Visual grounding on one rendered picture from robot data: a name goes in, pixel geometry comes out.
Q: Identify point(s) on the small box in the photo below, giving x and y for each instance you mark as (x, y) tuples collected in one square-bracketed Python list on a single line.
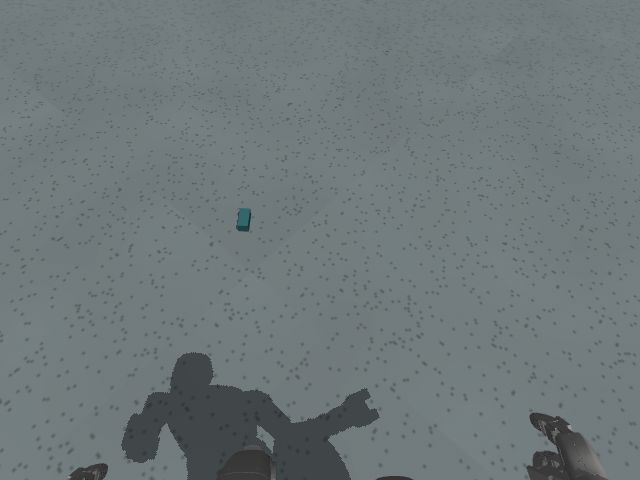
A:
[(244, 219)]

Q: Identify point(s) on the left robot hand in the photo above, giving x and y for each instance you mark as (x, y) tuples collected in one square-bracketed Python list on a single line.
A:
[(93, 472)]

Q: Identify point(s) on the right robot hand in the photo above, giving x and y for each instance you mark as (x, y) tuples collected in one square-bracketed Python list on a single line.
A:
[(576, 456)]

